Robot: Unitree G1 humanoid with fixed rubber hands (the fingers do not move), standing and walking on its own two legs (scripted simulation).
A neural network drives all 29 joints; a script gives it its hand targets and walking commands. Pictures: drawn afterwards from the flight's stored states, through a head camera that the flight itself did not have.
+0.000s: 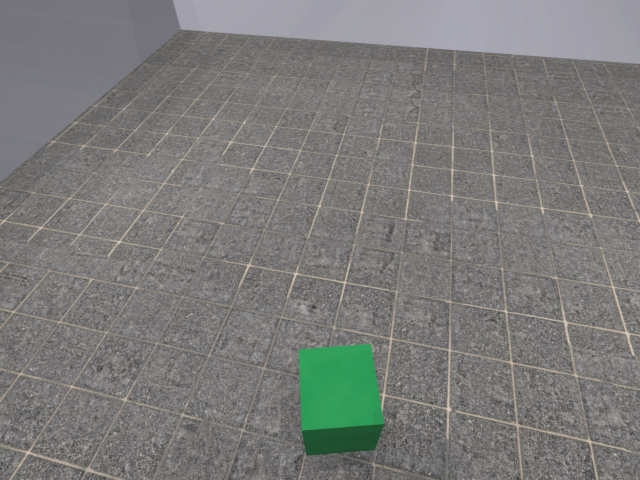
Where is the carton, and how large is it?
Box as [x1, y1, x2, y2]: [299, 344, 383, 455]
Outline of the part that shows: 370,344 299,349 301,426 306,455 368,450 375,448 383,425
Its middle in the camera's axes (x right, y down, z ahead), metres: +0.05 +0.45 +1.10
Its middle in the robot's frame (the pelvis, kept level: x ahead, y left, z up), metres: +0.44 -0.01 -0.65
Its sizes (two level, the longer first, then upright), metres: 0.210 0.200 0.250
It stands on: the floor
